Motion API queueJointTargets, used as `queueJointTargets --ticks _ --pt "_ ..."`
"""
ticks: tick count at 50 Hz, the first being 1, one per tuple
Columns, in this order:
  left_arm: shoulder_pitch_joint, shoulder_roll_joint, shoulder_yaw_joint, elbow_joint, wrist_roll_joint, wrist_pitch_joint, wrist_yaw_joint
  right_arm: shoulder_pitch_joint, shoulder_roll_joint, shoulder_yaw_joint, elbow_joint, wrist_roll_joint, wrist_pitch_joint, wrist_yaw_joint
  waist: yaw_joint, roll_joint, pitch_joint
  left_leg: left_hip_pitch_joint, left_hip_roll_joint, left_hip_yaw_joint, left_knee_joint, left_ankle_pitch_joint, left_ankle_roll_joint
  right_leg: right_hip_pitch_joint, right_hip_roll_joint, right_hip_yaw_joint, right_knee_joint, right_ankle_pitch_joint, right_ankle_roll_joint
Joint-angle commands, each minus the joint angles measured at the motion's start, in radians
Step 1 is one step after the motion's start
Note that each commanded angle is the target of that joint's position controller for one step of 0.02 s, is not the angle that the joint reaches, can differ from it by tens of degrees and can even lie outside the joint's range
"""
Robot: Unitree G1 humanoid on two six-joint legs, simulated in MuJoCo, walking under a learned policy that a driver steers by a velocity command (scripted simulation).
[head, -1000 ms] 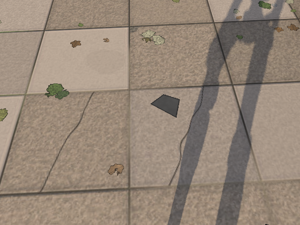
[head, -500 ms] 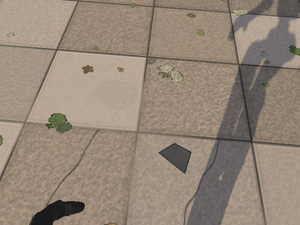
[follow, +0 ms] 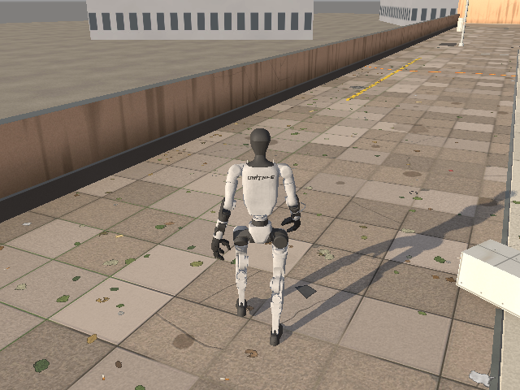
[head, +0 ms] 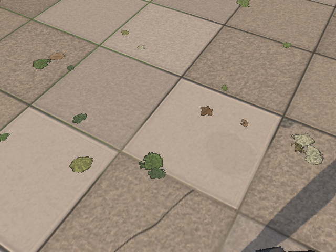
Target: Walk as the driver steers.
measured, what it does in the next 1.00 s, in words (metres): walks ahead, turning right: left foot, then right foot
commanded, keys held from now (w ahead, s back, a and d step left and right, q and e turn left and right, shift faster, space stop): w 0.02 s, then w+e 0.98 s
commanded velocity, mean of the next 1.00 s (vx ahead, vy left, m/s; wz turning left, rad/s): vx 0.50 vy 0.00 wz -0.39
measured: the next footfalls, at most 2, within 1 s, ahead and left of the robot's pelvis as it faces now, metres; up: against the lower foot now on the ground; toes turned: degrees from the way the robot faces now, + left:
left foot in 0.10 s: +0.20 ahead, +0.11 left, +0.00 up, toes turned +3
right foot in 0.64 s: +0.45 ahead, -0.11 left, +0.00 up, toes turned -21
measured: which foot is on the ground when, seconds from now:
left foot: up 0.00-0.08, down 0.10-0.64, up 0.66-1.00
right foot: down 0.00-0.12, up 0.14-0.62, down 0.64-1.00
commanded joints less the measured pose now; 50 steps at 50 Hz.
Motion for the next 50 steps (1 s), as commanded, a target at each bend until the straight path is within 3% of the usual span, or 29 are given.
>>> queueJointTargets --ticks 1,3,4,5,6,7,8,9,10,11,13,16,20,23,26,29,30,31,32,33,34,35,36,37,38,40,44,50 --pt "0.025 0.161 0.031 -0.021 0.000 0.000 0.007 -0.086 -0.053 -0.001 -0.081 -0.003 -0.019 -0.005 -0.029 -0.127 0.051 0.072 -0.021 0.069 -0.097 -0.066 0.026 -0.018 -0.280 0.129 -0.036 0.491 -0.135" --pt "0.043 0.169 0.029 0.003 -0.003 0.014 0.010 -0.021 -0.064 -0.007 -0.059 -0.010 -0.032 -0.018 -0.064 -0.134 0.013 0.207 -0.065 0.087 -0.173 -0.137 0.054 0.014 -0.275 0.134 0.101 0.719 -0.129" --pt "0.040 0.167 0.025 0.010 -0.010 0.020 0.011 0.119 -0.080 -0.017 -0.009 -0.017 -0.045 -0.028 -0.130 -0.106 -0.061 0.394 -0.090 0.092 -0.252 -0.096 0.075 -0.021 -0.241 0.107 0.266 0.774 -0.112" --pt "0.028 0.143 0.015 -0.010 -0.016 0.018 0.009 0.296 -0.139 -0.038 0.045 -0.035 -0.057 -0.043 -0.197 -0.057 -0.180 0.669 0.015 -0.019 -0.252 -0.117 0.110 -0.184 -0.200 0.091 0.483 0.583 -0.092" --pt "0.068 0.025 -0.015 -0.072 -0.042 0.012 -0.003 0.417 -0.251 -0.067 0.054 -0.051 -0.058 -0.061 -0.210 0.165 -0.344 1.024 0.361 -0.451 -0.288 -0.167 0.212 -0.562 -0.065 0.031 0.855 0.007 -0.041" --pt "0.050 0.118 0.016 -0.055 -0.023 0.022 0.011 0.422 -0.247 -0.074 0.057 -0.005 -0.045 -0.069 -0.214 0.108 -0.352 0.944 0.421 -0.608 -0.386 -0.119 0.238 -0.661 -0.010 0.153 1.008 -0.265 -0.049" --pt "-0.023 0.138 0.030 -0.067 -0.016 0.028 0.012 0.336 -0.197 -0.059 0.059 0.011 -0.044 -0.068 -0.171 0.045 -0.193 0.810 0.356 -0.431 -0.403 -0.112 0.200 -0.694 -0.064 0.214 1.016 -0.185 -0.061" --pt "-0.043 0.109 0.025 -0.066 -0.020 0.026 0.007 0.265 -0.130 -0.042 0.057 0.015 -0.052 -0.063 -0.134 0.041 -0.094 0.671 0.304 -0.312 -0.452 -0.076 0.161 -0.667 -0.095 0.210 0.962 -0.112 -0.060" --pt "-0.043 0.092 0.026 -0.051 -0.015 0.036 0.003 0.223 -0.087 -0.032 0.056 0.017 -0.061 -0.060 -0.104 0.043 -0.039 0.577 0.258 -0.223 -0.495 -0.064 0.118 -0.625 -0.114 0.206 0.916 -0.072 -0.055" --pt "-0.020 0.078 0.027 -0.038 0.002 0.052 -0.002 0.202 -0.062 -0.025 0.063 0.023 -0.067 -0.063 -0.074 0.064 -0.006 0.506 0.222 -0.156 -0.525 -0.045 0.091 -0.584 -0.123 0.203 0.896 -0.044 -0.044" --pt "-0.014 0.055 0.031 -0.030 0.011 0.073 -0.017 0.216 -0.058 -0.025 0.077 0.022 -0.087 -0.066 -0.053 0.052 -0.002 0.472 0.201 -0.082 -0.556 0.034 0.084 -0.563 -0.115 0.196 0.907 0.011 -0.034" --pt "-0.108 0.044 0.037 -0.064 0.011 0.084 -0.028 0.257 -0.074 -0.033 0.106 0.027 -0.102 -0.071 -0.048 0.041 0.029 0.491 0.197 0.010 -0.579 0.114 0.089 -0.661 -0.128 0.191 0.882 0.112 -0.022" --pt "-0.248 0.030 0.030 -0.114 0.012 0.083 -0.036 0.309 -0.061 -0.029 0.138 0.021 -0.100 -0.077 -0.066 0.031 0.066 0.520 0.184 0.104 -0.575 0.168 0.091 -0.720 -0.124 0.167 0.717 0.241 -0.015" --pt "-0.359 0.019 0.016 -0.156 0.016 0.080 -0.048 0.347 -0.085 -0.033 0.158 0.021 -0.098 -0.084 -0.094 0.030 0.084 0.557 0.198 0.157 -0.565 0.227 0.085 -0.681 -0.108 0.108 0.553 0.290 -0.034" --pt "-0.423 0.031 0.014 -0.190 0.020 0.078 -0.054 0.394 -0.107 -0.038 0.185 0.017 -0.086 -0.092 -0.109 0.021 0.093 0.660 0.225 0.195 -0.516 0.344 0.075 -0.664 -0.085 0.059 0.461 0.222 -0.073" --pt "-0.376 0.053 0.025 -0.189 0.022 0.079 -0.045 0.384 -0.145 -0.047 0.191 0.013 -0.070 -0.100 -0.073 0.049 0.039 0.727 0.232 0.245 -0.336 0.754 0.056 -0.536 0.000 -0.002 0.422 0.072 -0.132" --pt "-0.306 0.068 0.034 -0.173 0.022 0.077 -0.040 0.376 -0.162 -0.052 0.191 0.011 -0.060 -0.102 -0.040 0.056 -0.007 0.733 0.232 0.255 -0.207 0.853 0.054 -0.454 0.038 -0.013 0.409 0.017 -0.157" --pt "-0.200 0.091 0.048 -0.142 0.023 0.069 -0.034 0.372 -0.177 -0.056 0.186 0.013 -0.050 -0.100 0.005 0.049 -0.074 0.694 0.228 0.260 -0.026 0.819 0.048 -0.317 0.073 -0.004 0.358 0.002 -0.184" --pt "-0.043 0.148 0.074 -0.094 0.035 0.062 -0.021 0.355 -0.175 -0.056 0.168 0.015 -0.047 -0.096 0.082 -0.016 -0.160 0.530 0.201 0.267 0.242 0.597 0.017 -0.075 0.033 0.102 0.277 -0.003 -0.228" --pt "-0.017 0.281 0.110 -0.098 0.038 0.063 -0.006 0.400 -0.053 -0.030 0.101 0.032 -0.055 -0.077 0.033 -0.247 -0.258 0.099 0.045 0.255 0.632 -0.194 -0.042 0.255 -0.286 0.592 0.241 -0.020 -0.372" --pt "-0.011 0.299 0.114 -0.113 -0.001 0.076 -0.006 0.291 -0.118 -0.044 0.054 0.026 -0.069 -0.068 0.055 -0.177 -0.318 -0.091 -0.080 0.027 0.789 -0.451 -0.061 0.305 -0.372 0.951 0.067 0.003 -0.437" --pt "-0.060 0.276 0.108 -0.103 -0.007 0.081 0.003 0.199 -0.116 -0.041 0.025 0.027 -0.082 -0.063 0.041 -0.098 -0.164 -0.183 -0.003 -0.036 0.760 -0.346 -0.049 0.211 -0.348 0.771 0.048 0.058 -0.397" --pt "-0.107 0.218 0.093 -0.102 -0.011 0.078 0.008 0.206 -0.108 -0.035 0.028 0.031 -0.093 -0.063 -0.002 -0.040 -0.076 -0.142 0.036 -0.031 0.661 -0.263 -0.045 0.071 -0.315 0.660 0.038 0.160 -0.351" --pt "-0.155 0.180 0.083 -0.107 -0.011 0.073 0.010 0.223 -0.103 -0.037 0.042 0.024 -0.089 -0.066 -0.051 0.000 -0.023 -0.075 0.063 -0.033 0.573 -0.240 -0.049 -0.042 -0.257 0.566 0.027 0.265 -0.302" --pt "-0.187 0.152 0.073 -0.111 -0.018 0.066 0.013 0.244 -0.097 -0.035 0.043 0.005 -0.070 -0.066 -0.087 -0.010 -0.014 -0.004 0.074 -0.036 0.518 -0.235 -0.062 -0.121 -0.208 0.496 0.014 0.331 -0.279" --pt "-0.185 0.147 0.067 -0.115 -0.021 0.044 0.008 0.265 -0.081 -0.034 0.045 -0.012 -0.033 -0.059 -0.107 -0.028 -0.037 0.053 0.071 -0.024 0.462 -0.231 -0.084 -0.170 -0.165 0.440 0.005 0.427 -0.274" --pt "-0.112 0.183 0.075 -0.103 -0.019 0.033 0.006 0.134 -0.072 -0.030 -0.010 -0.009 -0.012 -0.052 -0.075 -0.064 -0.002 -0.023 0.069 -0.002 0.294 -0.105 -0.116 -0.189 -0.126 0.424 -0.027 0.384 -0.252" --pt "-0.005 0.190 0.077 -0.097 -0.013 0.038 0.011 -0.075 -0.077 -0.020 -0.082 0.003 -0.021 -0.043 0.009 -0.099 0.011 -0.083 0.025 -0.014 0.034 0.048 -0.117 -0.062 -0.125 0.476 0.015 0.385 -0.219"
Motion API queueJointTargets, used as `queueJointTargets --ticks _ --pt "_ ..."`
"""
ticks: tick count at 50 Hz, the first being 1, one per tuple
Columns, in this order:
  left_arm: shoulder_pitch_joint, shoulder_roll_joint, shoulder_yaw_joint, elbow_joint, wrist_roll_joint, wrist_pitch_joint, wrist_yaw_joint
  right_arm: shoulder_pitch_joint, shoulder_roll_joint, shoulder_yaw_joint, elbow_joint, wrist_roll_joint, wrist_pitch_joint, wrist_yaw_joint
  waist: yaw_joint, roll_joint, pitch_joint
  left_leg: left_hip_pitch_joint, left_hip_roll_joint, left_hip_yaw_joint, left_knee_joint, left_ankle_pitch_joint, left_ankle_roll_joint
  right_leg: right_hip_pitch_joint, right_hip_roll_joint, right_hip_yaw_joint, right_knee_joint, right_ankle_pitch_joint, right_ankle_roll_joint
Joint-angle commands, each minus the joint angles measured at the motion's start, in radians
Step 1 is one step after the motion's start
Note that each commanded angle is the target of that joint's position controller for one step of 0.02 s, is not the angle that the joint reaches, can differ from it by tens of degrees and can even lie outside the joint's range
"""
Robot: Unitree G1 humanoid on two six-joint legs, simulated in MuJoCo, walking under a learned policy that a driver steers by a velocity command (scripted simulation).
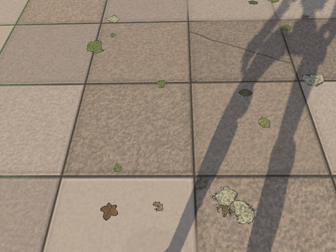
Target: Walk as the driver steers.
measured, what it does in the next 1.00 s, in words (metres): walks ahead: left foot, then right foot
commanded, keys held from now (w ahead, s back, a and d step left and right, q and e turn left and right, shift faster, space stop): w+e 0.04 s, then w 0.16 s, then no key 0.80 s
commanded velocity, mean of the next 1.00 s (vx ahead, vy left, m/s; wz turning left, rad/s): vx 0.22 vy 0.00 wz -0.16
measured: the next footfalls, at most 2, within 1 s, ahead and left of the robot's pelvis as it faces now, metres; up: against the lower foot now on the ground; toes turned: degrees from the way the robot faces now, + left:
left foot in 0.18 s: +0.28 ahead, +0.13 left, +0.00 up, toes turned -5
right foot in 0.62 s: +0.34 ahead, -0.07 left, +0.00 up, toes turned -7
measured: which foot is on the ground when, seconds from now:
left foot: up 0.00-0.16, down 0.18-1.00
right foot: down 0.00-0.18, up 0.20-0.60, down 0.62-1.00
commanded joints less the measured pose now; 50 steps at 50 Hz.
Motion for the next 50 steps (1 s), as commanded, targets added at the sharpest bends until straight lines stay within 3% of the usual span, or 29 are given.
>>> queueJointTargets --ticks 1,3,5,7,8,9,10,11,12,13,15,16,19,23,26,28,30,31,32,33,34,35,37,38,41,50 --pt "0.069 0.158 0.035 -0.044 0.006 -0.009 0.008 -0.140 -0.069 -0.007 -0.105 0.006 -0.020 0.005 0.027 -0.099 0.000 -0.024 -0.053 0.033 -0.099 0.052 0.002 0.043 -0.256 0.216 -0.034 0.375 -0.116" --pt "0.077 0.165 0.035 -0.047 0.012 -0.009 0.014 -0.165 -0.075 -0.004 -0.123 0.011 -0.029 0.007 0.030 -0.108 0.000 0.007 -0.071 0.034 -0.161 0.043 0.017 0.073 -0.272 0.231 -0.001 0.428 -0.107" --pt "0.053 0.169 0.033 -0.053 0.015 -0.013 0.021 -0.123 -0.090 -0.007 -0.118 0.012 -0.038 0.007 0.003 -0.119 -0.002 0.121 -0.082 0.030 -0.232 0.021 0.048 0.062 -0.289 0.242 0.023 0.462 -0.075" --pt "0.017 0.181 0.033 -0.054 0.016 -0.021 0.021 0.023 -0.119 -0.022 -0.073 0.012 -0.048 -0.003 -0.064 -0.118 -0.043 0.342 -0.126 0.054 -0.287 -0.048 0.087 0.028 -0.278 0.227 0.131 0.622 -0.040" --pt "0.014 0.173 0.028 -0.048 0.014 -0.025 0.015 0.154 -0.140 -0.033 -0.033 0.007 -0.059 -0.014 -0.128 -0.069 -0.109 0.507 -0.125 0.056 -0.349 -0.039 0.113 0.004 -0.220 0.174 0.306 0.653 -0.019" --pt "0.024 0.119 0.011 -0.067 0.009 -0.032 0.008 0.305 -0.199 -0.047 -0.021 -0.012 -0.069 -0.029 -0.184 0.016 -0.237 0.719 0.057 -0.138 -0.375 -0.200 0.163 -0.112 -0.164 0.119 0.567 0.437 0.004" --pt "0.168 0.040 -0.003 -0.078 -0.022 -0.030 0.006 0.353 -0.305 -0.073 -0.004 -0.024 -0.060 -0.030 -0.119 0.266 -0.332 0.940 0.303 -0.625 -0.483 -0.295 0.296 -0.414 0.012 0.012 0.861 -0.214 0.047" --pt "0.153 0.113 0.002 -0.050 0.011 -0.021 0.016 0.286 -0.230 -0.064 -0.009 0.004 -0.048 -0.021 -0.095 0.145 -0.240 0.840 0.306 -0.731 -0.539 -0.298 0.309 -0.518 -0.037 0.040 0.958 -0.267 0.040" --pt "0.075 0.118 0.005 -0.050 0.016 -0.016 0.014 0.198 -0.151 -0.044 -0.028 0.015 -0.049 -0.017 -0.078 0.022 -0.106 0.700 0.268 -0.548 -0.529 -0.136 0.301 -0.508 -0.073 0.047 0.968 -0.184 0.048" --pt "0.019 0.103 0.000 -0.058 0.018 -0.014 0.012 0.163 -0.103 -0.030 -0.024 0.016 -0.055 -0.013 -0.072 -0.030 -0.063 0.619 0.220 -0.396 -0.518 0.119 0.284 -0.479 -0.096 0.038 0.932 -0.147 0.058" --pt "0.004 0.088 -0.002 -0.060 0.031 0.005 0.005 0.172 -0.069 -0.015 0.009 0.025 -0.069 -0.015 -0.045 0.042 -0.060 0.555 0.142 -0.191 -0.507 0.504 0.243 -0.414 -0.124 0.016 0.855 -0.146 0.081" --pt "0.013 0.079 -0.003 -0.053 0.033 0.014 0.003 0.188 -0.071 -0.012 0.025 0.027 -0.079 -0.011 -0.040 0.064 -0.076 0.546 0.124 -0.142 -0.500 0.643 0.239 -0.386 -0.110 0.006 0.839 -0.139 0.090" --pt "-0.001 0.060 -0.010 -0.048 0.027 0.028 -0.001 0.202 -0.095 -0.012 0.054 0.030 -0.088 -0.011 -0.022 0.075 -0.110 0.553 0.109 -0.057 -0.506 0.776 0.254 -0.384 -0.093 -0.013 0.768 -0.093 0.112" --pt "-0.109 0.018 -0.039 -0.057 0.026 0.036 -0.002 0.200 -0.093 -0.003 0.082 0.028 -0.065 -0.017 -0.039 0.096 -0.100 0.508 0.063 0.032 -0.509 0.726 0.233 -0.313 -0.129 -0.090 0.512 0.011 0.127" --pt "-0.164 0.021 -0.049 -0.051 0.019 0.036 0.009 0.248 -0.102 -0.005 0.116 0.028 -0.050 -0.018 -0.072 0.101 -0.105 0.520 0.071 0.019 -0.482 0.657 0.232 -0.248 -0.131 -0.118 0.392 0.055 0.122" --pt "-0.173 0.024 -0.052 -0.041 0.018 0.031 0.018 0.251 -0.101 -0.004 0.129 0.030 -0.040 -0.021 -0.073 0.087 -0.087 0.515 0.089 -0.013 -0.457 0.554 0.230 -0.206 -0.133 -0.119 0.308 0.056 0.105" --pt "-0.154 0.023 -0.055 -0.020 0.025 0.018 0.027 0.235 -0.090 0.000 0.137 0.038 -0.032 -0.029 -0.045 0.034 -0.064 0.464 0.069 -0.030 -0.407 0.338 0.186 -0.083 -0.149 -0.097 0.108 0.183 0.082" --pt "-0.128 0.069 -0.047 -0.008 0.032 0.009 0.034 0.263 -0.073 0.006 0.138 0.029 -0.032 -0.031 -0.052 -0.033 -0.089 0.421 0.037 -0.026 -0.372 0.160 0.146 0.018 -0.241 0.001 0.081 0.357 0.070" --pt "-0.117 0.129 -0.039 -0.007 0.031 0.006 0.039 0.349 -0.040 0.011 0.141 0.022 -0.029 -0.031 -0.107 -0.142 -0.110 0.368 -0.033 0.017 -0.330 -0.165 0.119 0.088 -0.387 0.130 0.123 0.635 0.021" --pt "-0.149 0.098 -0.045 0.000 0.004 0.016 0.040 0.408 0.006 0.024 0.187 0.038 -0.009 -0.040 -0.108 -0.194 -0.130 0.431 -0.082 0.056 -0.338 -0.318 0.107 0.005 -0.432 0.161 0.107 0.593 -0.076" --pt "-0.189 0.055 -0.055 -0.006 0.003 0.019 0.036 0.378 -0.023 0.020 0.201 0.034 0.008 -0.048 -0.104 -0.164 -0.077 0.468 -0.086 0.051 -0.367 -0.297 0.097 -0.075 -0.395 0.166 0.076 0.459 -0.067" --pt "-0.230 0.042 -0.060 -0.006 0.007 0.021 0.034 0.337 -0.038 0.015 0.199 0.027 0.015 -0.049 -0.106 -0.162 -0.042 0.494 -0.086 0.042 -0.400 -0.241 0.094 -0.125 -0.340 0.133 0.062 0.346 -0.029" --pt "-0.218 0.042 -0.061 0.015 0.009 0.023 0.040 0.302 -0.056 0.010 0.211 0.026 0.023 -0.043 -0.093 -0.141 -0.011 0.511 -0.063 0.023 -0.428 -0.154 0.089 -0.145 -0.273 0.078 0.049 0.263 0.017" --pt "-0.200 0.047 -0.058 0.034 0.004 0.022 0.043 0.306 -0.043 0.014 0.224 0.027 0.023 -0.043 -0.090 -0.118 -0.015 0.515 -0.052 0.016 -0.440 -0.127 0.089 -0.124 -0.258 0.061 0.056 0.269 0.028" --pt "-0.178 0.044 -0.054 0.069 -0.002 0.020 0.045 0.296 -0.030 0.018 0.257 0.031 0.019 -0.050 -0.079 -0.058 -0.032 0.517 -0.038 0.008 -0.462 -0.093 0.085 -0.059 -0.250 0.046 0.078 0.340 0.031" --pt "-0.161 0.031 -0.054 0.155 0.001 0.028 0.050 0.277 -0.011 0.024 0.328 0.028 0.030 -0.061 -0.074 -0.034 0.000 0.535 -0.027 0.005 -0.477 -0.106 0.087 -0.076 -0.237 0.038 0.046 0.264 0.039"
Over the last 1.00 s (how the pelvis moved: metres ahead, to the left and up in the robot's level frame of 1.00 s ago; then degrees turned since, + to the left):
0.50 -0.08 0.00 -29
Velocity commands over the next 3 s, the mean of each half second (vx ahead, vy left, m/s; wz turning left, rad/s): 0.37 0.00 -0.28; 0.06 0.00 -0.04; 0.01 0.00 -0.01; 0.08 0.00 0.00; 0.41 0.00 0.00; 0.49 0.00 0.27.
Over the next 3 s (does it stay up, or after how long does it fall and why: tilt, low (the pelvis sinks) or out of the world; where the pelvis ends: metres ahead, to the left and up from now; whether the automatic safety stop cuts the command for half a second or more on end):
stays up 0.80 -0.06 0.00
